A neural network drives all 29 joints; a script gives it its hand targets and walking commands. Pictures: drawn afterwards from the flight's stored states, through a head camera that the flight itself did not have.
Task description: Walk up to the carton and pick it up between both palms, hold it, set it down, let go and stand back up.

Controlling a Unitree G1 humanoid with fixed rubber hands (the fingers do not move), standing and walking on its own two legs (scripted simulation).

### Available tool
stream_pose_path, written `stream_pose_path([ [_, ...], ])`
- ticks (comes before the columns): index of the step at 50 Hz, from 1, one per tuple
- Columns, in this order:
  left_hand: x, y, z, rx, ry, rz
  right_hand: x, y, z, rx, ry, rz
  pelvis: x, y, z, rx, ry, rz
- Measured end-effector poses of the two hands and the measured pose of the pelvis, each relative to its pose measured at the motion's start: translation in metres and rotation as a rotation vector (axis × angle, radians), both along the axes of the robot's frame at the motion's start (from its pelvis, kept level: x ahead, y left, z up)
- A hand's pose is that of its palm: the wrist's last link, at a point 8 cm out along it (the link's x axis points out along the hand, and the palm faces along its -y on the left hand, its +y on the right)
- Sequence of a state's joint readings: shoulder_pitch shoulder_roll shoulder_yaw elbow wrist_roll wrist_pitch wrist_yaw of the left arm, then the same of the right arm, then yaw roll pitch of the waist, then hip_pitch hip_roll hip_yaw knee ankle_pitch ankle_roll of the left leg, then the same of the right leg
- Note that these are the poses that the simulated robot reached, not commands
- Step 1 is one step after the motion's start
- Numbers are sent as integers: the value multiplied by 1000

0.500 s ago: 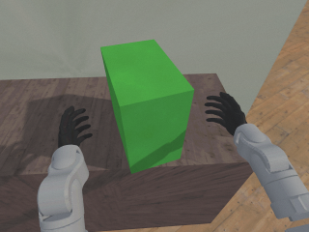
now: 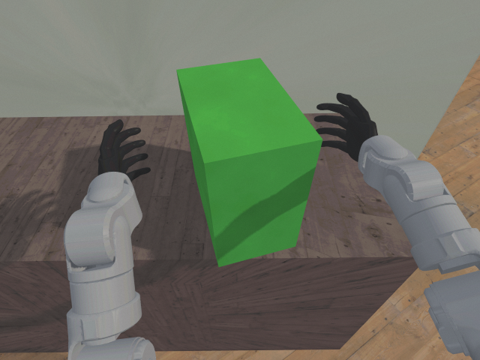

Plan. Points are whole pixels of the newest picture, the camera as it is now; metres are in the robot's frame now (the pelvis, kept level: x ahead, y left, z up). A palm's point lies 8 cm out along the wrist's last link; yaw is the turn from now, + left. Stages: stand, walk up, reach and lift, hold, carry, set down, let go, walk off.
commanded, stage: reach and lift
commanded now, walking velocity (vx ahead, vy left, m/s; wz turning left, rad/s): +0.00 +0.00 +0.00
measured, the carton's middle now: (239, 163) +0.45 +0.10 +0.09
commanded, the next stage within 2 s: none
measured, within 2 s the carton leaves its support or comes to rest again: neither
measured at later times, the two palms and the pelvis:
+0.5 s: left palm (104, 153) +0.33 +0.27 +0.20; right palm (339, 109) +0.48 -0.06 +0.21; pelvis +0.00 +0.01 +0.00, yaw +1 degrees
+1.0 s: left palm (106, 142) +0.35 +0.28 +0.20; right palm (316, 99) +0.49 -0.03 +0.22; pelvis +0.01 +0.01 +0.00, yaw +2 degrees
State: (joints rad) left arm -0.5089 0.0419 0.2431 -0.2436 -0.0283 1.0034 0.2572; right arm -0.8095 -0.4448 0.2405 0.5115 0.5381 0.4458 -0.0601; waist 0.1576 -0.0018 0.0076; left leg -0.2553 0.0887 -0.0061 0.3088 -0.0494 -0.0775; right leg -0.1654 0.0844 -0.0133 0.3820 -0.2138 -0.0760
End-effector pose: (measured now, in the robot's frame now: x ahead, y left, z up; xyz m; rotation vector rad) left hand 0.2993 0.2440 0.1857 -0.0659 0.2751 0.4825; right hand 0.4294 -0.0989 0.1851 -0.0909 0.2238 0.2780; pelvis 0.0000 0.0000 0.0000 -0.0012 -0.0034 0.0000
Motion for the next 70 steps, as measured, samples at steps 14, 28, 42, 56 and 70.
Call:
stream_pose_path([
  [14,16,19,10,14,-14,10,31,27,16,10,5,23,5,8,1,-11,31,19],
  [28,29,25,21,33,-15,3,48,38,27,35,11,38,5,12,1,-16,64,21],
  [42,47,30,33,30,2,11,59,63,44,38,27,54,6,12,0,-15,70,24],
  [56,51,31,-7,-8,37,7,61,69,5,10,74,23,10,12,1,-18,61,38],
  [70,53,21,-54,0,65,-3,57,69,-58,14,96,22,3,13,-2,-28,128,29],
])
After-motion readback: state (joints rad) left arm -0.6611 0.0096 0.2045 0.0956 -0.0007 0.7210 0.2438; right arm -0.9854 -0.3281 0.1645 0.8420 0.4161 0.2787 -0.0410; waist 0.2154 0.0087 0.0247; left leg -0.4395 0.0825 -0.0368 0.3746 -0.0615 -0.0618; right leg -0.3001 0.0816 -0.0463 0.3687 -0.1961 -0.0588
